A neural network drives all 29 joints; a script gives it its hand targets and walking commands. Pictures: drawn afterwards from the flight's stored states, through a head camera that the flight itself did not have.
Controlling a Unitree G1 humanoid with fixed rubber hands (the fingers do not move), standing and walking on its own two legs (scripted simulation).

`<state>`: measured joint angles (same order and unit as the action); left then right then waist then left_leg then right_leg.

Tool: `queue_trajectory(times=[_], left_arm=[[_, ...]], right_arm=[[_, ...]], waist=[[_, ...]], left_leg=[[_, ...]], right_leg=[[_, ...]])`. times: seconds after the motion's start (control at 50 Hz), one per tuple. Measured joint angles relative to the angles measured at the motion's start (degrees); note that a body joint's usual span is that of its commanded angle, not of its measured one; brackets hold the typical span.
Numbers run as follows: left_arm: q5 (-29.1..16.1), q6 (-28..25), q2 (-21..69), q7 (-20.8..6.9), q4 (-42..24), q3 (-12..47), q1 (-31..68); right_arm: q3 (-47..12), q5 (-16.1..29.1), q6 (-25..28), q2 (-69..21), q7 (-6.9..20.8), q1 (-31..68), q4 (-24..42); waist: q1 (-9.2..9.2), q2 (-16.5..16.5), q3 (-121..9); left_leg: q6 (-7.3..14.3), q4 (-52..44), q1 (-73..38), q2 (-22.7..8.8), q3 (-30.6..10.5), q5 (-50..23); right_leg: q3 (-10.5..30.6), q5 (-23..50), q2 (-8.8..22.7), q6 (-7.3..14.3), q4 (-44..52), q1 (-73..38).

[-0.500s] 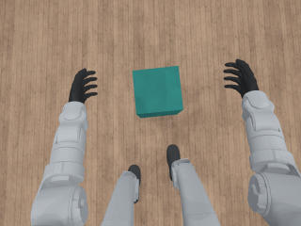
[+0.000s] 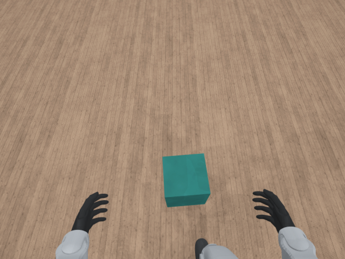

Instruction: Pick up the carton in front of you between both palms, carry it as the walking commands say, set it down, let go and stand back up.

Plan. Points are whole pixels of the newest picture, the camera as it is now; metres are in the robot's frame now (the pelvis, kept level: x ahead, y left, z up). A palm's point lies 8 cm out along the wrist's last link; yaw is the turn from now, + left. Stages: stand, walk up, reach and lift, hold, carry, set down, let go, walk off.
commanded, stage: let go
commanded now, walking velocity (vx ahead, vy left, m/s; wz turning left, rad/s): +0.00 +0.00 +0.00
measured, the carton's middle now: (184, 181) +0.46 -0.04 -0.65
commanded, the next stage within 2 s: stand in 0.50 s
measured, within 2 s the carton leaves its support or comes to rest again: neither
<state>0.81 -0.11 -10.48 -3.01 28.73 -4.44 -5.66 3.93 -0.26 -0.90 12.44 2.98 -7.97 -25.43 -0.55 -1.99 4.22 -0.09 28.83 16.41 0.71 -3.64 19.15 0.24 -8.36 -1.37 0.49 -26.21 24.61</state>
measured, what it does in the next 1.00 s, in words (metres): shifts its weight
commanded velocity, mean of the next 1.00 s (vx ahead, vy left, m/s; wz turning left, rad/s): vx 0.00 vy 0.00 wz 0.00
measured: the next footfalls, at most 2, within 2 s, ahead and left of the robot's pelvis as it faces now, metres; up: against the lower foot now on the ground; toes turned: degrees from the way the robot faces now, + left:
none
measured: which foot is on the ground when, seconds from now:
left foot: down 0.00-1.00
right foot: down 0.00-1.00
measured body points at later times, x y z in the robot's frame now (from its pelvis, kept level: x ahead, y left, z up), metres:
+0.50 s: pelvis +0.02 +0.01 +0.00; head +0.04 +0.00 +0.45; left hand +0.19 +0.24 -0.07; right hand +0.19 -0.23 -0.07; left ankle -0.05 +0.12 -0.74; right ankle +0.05 -0.11 -0.74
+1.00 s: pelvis +0.06 +0.02 -0.01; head +0.07 +0.03 +0.44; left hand +0.16 +0.27 -0.15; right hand +0.13 -0.24 -0.12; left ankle -0.05 +0.12 -0.74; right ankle +0.05 -0.11 -0.74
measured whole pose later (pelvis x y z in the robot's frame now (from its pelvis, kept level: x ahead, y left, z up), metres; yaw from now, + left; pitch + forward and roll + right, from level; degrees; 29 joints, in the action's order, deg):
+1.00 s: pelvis +0.06 +0.02 -0.01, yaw -3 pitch +4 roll -1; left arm 1.5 -2.1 -13.8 1.5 47.0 -0.1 -18.1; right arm 0.3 -0.3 1.3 13.7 -2.4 -22.0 -38.9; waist -0.7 0.2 -5.0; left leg 1.7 32.4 8.2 0.9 -0.2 27.9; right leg 3.3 -19.6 -1.9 -0.8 -36.6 20.7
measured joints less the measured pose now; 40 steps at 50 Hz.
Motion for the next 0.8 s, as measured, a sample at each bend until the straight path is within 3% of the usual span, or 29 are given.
queue_trajectory(times=[0.2, 0.48, 0.52, 0.6, 0.68, 0.8], left_arm=[[-0.41, 3.32, -1.49, -0.91, -3.38, 1.87, -7.07], [0.65, 6.23, -0.78, -1.31, -3.54, 1.66, -5.56], [0.56, 4.45, -1.13, -0.06, -1.49, 2.06, -5.93], [1.68, -0.21, -2.75, 2.93, 6.28, 2.62, -9.00], [1.50, -2.85, -3.63, 3.04, 11.78, 2.74, -11.10], [1.19, -3.61, -3.74, 3.42, 15.76, 3.64, -12.24]], right_arm=[[-1.55, 0.40, -3.82, 0.80, 0.68, -6.49, 2.66], [-1.39, -0.46, -6.76, 0.28, 0.66, -5.39, 3.09], [-1.70, -0.74, -6.48, 0.53, -0.33, -5.29, 1.97], [-1.87, -2.29, -0.60, 1.63, -2.99, -7.18, -4.26], [-1.64, -1.79, 2.58, 2.43, -3.81, -9.99, -8.52], [-2.33, -0.83, 3.38, 2.51, -4.57, -12.45, -11.31]], waist=[[0.44, -0.37, 1.40], [0.50, -0.47, 2.90], [0.63, -0.14, 1.46], [0.40, 0.74, -3.93], [0.25, 1.40, -6.49], [-0.07, 2.04, -8.43]], left_leg=[[0.62, -3.75, -12.55, -0.56, 0.05, 0.43], [0.55, -3.84, -15.80, -0.87, 0.12, 1.14], [0.27, -3.30, -14.71, -0.90, 0.44, 1.54], [0.04, -0.78, -10.47, -1.14, 1.16, 3.39], [0.49, 0.71, -8.40, -1.22, 1.75, 4.91], [0.88, 2.16, -7.66, -0.77, 2.42, 6.80]], right_leg=[[0.04, -0.64, -0.44, -0.35, 3.35, -12.36], [0.07, -1.50, -0.75, -0.26, 3.13, -15.42], [0.28, -1.84, -0.75, -0.32, 2.30, -14.09], [0.77, -3.85, -1.09, -0.65, -0.83, -9.29], [1.28, -5.46, -1.34, -0.45, -3.14, -6.58], [1.94, -8.25, -1.10, -0.71, -6.55, -4.72]])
